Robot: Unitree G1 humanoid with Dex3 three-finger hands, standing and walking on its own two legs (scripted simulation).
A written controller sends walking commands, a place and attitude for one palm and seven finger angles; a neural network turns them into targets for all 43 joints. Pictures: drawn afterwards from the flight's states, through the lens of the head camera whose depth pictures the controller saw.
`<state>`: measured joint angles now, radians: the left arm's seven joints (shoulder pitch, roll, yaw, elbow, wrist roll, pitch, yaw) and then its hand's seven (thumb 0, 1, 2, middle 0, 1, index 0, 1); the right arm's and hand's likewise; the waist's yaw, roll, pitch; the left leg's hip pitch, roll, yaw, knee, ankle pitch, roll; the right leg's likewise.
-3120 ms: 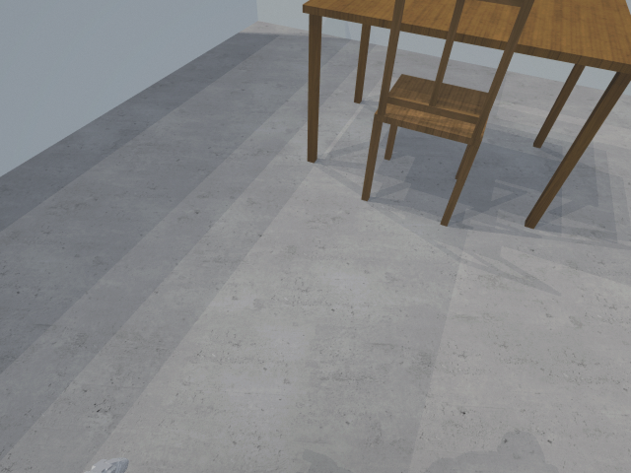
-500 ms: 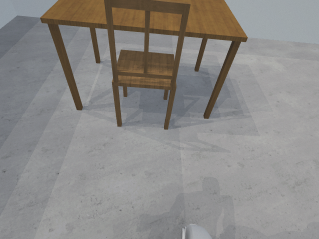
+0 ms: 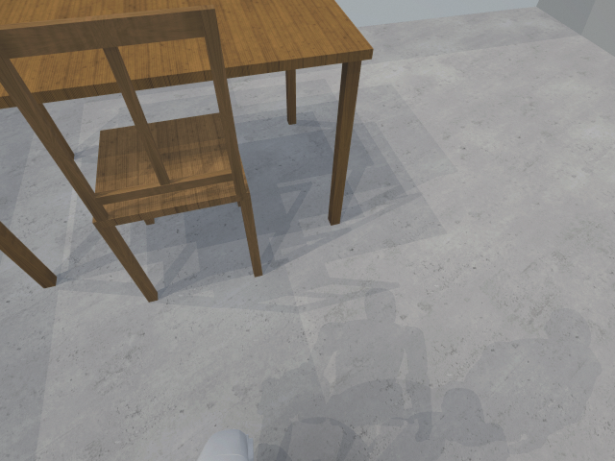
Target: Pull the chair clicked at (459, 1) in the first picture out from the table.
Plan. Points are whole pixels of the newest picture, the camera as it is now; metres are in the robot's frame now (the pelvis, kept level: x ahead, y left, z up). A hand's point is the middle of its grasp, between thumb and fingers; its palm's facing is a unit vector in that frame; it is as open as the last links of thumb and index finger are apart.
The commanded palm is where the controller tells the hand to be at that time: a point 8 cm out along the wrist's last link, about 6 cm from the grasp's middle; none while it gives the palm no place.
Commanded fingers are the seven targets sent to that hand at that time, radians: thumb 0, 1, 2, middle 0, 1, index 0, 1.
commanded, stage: turn to face it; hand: left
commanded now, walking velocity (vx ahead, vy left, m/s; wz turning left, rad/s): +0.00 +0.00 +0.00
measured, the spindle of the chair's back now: (141, 125) +0.76 +0.39 -0.04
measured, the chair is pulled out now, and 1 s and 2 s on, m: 0.00 0.00 0.00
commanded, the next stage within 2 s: take the last steps up to it in 0.76 s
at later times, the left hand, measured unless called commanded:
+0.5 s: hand out of the picture +0.14 +0.24 -0.18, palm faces +0.11 -0.98 -0.17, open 7.3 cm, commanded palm none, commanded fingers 0.00 0.90 0.90 -0.20 -0.30 -0.20 -0.30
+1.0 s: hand out of the picture +0.13 +0.23 -0.16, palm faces +0.29 -0.94 -0.20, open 7.3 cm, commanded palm none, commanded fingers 0.00 0.90 0.90 -0.20 -0.30 -0.20 -0.30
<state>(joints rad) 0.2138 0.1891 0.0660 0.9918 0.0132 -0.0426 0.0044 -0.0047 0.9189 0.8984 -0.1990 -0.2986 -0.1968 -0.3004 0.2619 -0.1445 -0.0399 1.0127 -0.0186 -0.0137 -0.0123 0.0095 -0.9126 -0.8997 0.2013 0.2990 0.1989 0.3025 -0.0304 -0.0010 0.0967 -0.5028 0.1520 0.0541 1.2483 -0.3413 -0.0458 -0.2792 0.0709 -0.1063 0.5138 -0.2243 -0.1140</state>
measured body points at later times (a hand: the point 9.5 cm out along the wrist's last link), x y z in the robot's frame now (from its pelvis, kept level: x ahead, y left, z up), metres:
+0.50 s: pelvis +0.12 +0.06 +0.00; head +0.14 +0.08 +0.45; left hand +0.13 +0.29 -0.16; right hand +0.21 -0.16 -0.14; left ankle +0.17 +0.15 -0.73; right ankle +0.10 -0.08 -0.69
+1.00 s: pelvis +0.12 +0.04 +0.01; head +0.13 +0.04 +0.46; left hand +0.11 +0.28 -0.14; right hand +0.21 -0.19 -0.14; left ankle +0.07 +0.14 -0.71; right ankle +0.14 -0.08 -0.73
